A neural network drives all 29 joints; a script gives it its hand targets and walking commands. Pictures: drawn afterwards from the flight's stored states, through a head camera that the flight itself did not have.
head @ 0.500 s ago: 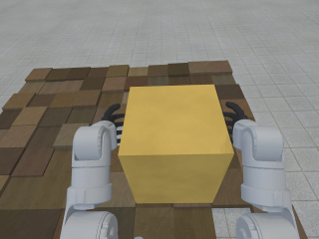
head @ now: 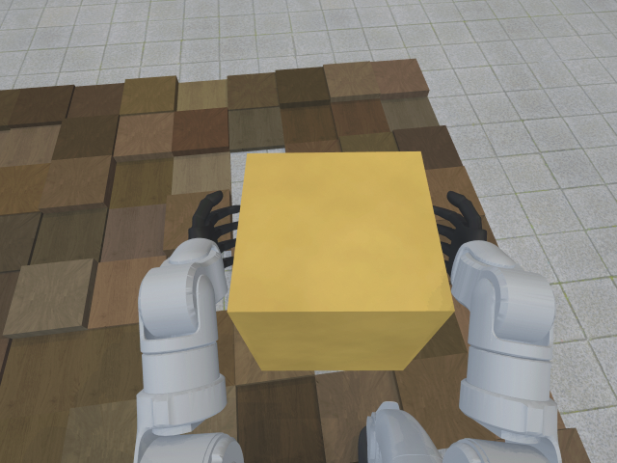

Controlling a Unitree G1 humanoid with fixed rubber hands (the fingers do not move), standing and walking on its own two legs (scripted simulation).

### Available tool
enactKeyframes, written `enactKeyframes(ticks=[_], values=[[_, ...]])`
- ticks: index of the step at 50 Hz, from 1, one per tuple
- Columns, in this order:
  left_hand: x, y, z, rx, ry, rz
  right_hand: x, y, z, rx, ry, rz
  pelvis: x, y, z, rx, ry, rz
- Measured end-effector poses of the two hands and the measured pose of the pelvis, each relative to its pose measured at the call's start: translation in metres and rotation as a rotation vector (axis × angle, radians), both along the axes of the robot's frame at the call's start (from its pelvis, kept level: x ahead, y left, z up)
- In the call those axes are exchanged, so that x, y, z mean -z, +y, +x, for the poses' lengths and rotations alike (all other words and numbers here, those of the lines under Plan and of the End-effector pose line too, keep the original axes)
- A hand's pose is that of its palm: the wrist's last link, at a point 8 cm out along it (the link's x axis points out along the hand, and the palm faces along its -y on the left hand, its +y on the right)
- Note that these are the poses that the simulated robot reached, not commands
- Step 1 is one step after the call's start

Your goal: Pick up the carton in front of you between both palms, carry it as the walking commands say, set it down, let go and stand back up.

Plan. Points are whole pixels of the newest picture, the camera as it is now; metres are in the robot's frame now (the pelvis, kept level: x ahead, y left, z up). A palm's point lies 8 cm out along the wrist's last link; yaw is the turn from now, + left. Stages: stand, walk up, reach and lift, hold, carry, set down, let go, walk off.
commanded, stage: carry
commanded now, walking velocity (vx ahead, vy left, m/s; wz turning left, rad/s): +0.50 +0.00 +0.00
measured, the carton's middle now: (332, 272) +0.36 -0.01 -0.02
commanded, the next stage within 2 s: none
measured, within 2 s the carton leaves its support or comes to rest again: neither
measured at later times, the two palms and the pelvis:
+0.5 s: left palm (191, 28) +0.67 +0.18 +0.13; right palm (398, 23) +0.69 -0.12 +0.13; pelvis +0.37 +0.01 +0.01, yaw +3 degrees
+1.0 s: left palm out of the picture +1.10 +0.18 +0.17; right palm out of the picture +1.08 -0.12 +0.16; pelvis +0.68 +0.04 +0.00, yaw +2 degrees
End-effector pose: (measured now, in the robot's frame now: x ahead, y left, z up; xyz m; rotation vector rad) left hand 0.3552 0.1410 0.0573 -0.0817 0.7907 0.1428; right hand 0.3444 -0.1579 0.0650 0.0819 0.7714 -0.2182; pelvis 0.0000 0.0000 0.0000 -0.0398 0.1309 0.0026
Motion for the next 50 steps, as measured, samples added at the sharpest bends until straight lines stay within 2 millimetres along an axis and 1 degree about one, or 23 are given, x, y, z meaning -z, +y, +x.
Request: enactKeyframes(ticks=[4, 7, 8, 11, 14, 16, 18, 20, 24, 27, 30, 33, 35, 37, 41, 44, 47, 50], values=[[-0.007, 0.001, 0.046, -0.051, -0.083, -0.025, -0.006, 0.001, 0.053, 0.002, -0.085, 0.028, 0.007, -0.007, 0.071, -0.008, -0.013, 0.01], [-0.015, 0.001, 0.086, -0.084, -0.151, -0.018, -0.011, 0.001, 0.102, -0.037, -0.153, 0.031, 0.018, -0.015, 0.129, -0.043, -0.044, 0.023], [-0.019, 0.002, 0.098, -0.09, -0.161, 0.001, -0.013, 0.002, 0.119, -0.056, -0.16, 0.033, 0.018, -0.016, 0.145, -0.047, -0.048, 0.011], [-0.029, 0.01, 0.129, -0.121, -0.142, 0.026, -0.021, 0.01, 0.163, -0.111, -0.142, 0.029, 0.01, -0.02, 0.184, -0.059, -0.047, 0.021], [-0.041, 0.019, 0.154, -0.157, -0.119, 0.03, -0.034, 0.02, 0.2, -0.146, -0.119, 0.035, -0.003, -0.022, 0.224, -0.067, -0.044, 0.044], [-0.05, 0.024, 0.175, -0.168, -0.116, 0.036, -0.042, 0.026, 0.224, -0.161, -0.116, 0.037, -0.009, -0.021, 0.25, -0.068, -0.043, 0.056], [-0.058, 0.028, 0.2, -0.163, -0.117, 0.048, -0.048, 0.03, 0.249, -0.172, -0.118, 0.029, -0.013, -0.018, 0.277, -0.063, -0.044, 0.065], [-0.064, 0.032, 0.228, -0.143, -0.117, 0.062, -0.052, 0.033, 0.275, -0.176, -0.12, 0.015, -0.014, -0.013, 0.304, -0.057, -0.047, 0.068], [-0.073, 0.039, 0.297, -0.079, -0.12, 0.097, -0.059, 0.039, 0.333, -0.175, -0.124, -0.026, -0.011, 0.002, 0.359, -0.046, -0.058, 0.067], [-0.075, 0.047, 0.358, -0.029, -0.12, 0.119, -0.063, 0.047, 0.386, -0.172, -0.123, -0.061, -0.001, 0.016, 0.403, -0.033, -0.067, 0.059], [-0.07, 0.055, 0.423, 0.034, -0.111, 0.111, -0.063, 0.055, 0.443, -0.164, -0.108, -0.091, 0.011, 0.032, 0.444, -0.02, -0.079, 0.069], [-0.065, 0.057, 0.478, 0.081, -0.053, 0.107, -0.06, 0.058, 0.488, -0.145, -0.044, -0.111, 0.007, 0.042, 0.472, -0.007, -0.074, 0.063], [-0.066, 0.055, 0.511, 0.102, -0.023, 0.098, -0.061, 0.057, 0.513, -0.14, -0.013, -0.098, 0.001, 0.047, 0.491, 0.0, -0.065, 0.056], [-0.07, 0.053, 0.543, 0.115, -0.015, 0.089, -0.066, 0.055, 0.541, -0.126, -0.004, -0.098, -0.004, 0.05, 0.51, 0.001, -0.053, 0.052], [-0.084, 0.049, 0.606, 0.112, -0.04, 0.077, -0.079, 0.051, 0.599, -0.1, -0.029, -0.082, -0.01, 0.054, 0.553, -0.003, -0.03, 0.048], [-0.094, 0.046, 0.652, 0.092, -0.063, 0.06, -0.088, 0.048, 0.645, -0.089, -0.054, -0.069, -0.012, 0.052, 0.591, -0.009, -0.018, 0.049], [-0.103, 0.043, 0.697, 0.067, -0.09, 0.045, -0.095, 0.044, 0.692, -0.086, -0.082, -0.057, -0.01, 0.045, 0.634, -0.013, -0.014, 0.058], [-0.108, 0.037, 0.742, 0.041, -0.125, 0.041, -0.097, 0.038, 0.74, -0.087, -0.119, -0.041, 0.0, 0.036, 0.684, -0.018, -0.016, 0.072]])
